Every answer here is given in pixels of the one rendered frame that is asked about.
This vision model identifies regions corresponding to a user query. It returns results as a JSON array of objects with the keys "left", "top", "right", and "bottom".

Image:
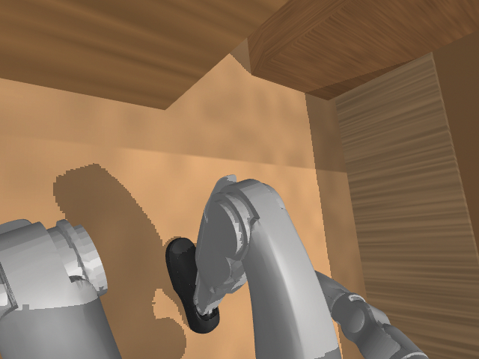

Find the bed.
[{"left": 335, "top": 30, "right": 479, "bottom": 359}]

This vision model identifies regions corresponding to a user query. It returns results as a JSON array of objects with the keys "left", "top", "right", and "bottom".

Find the right robot arm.
[{"left": 332, "top": 292, "right": 429, "bottom": 359}]

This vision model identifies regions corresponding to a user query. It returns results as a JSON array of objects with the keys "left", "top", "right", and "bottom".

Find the right robot foot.
[{"left": 165, "top": 238, "right": 219, "bottom": 334}]

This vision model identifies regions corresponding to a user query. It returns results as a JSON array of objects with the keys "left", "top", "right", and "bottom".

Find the right robot hand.
[{"left": 315, "top": 271, "right": 350, "bottom": 316}]

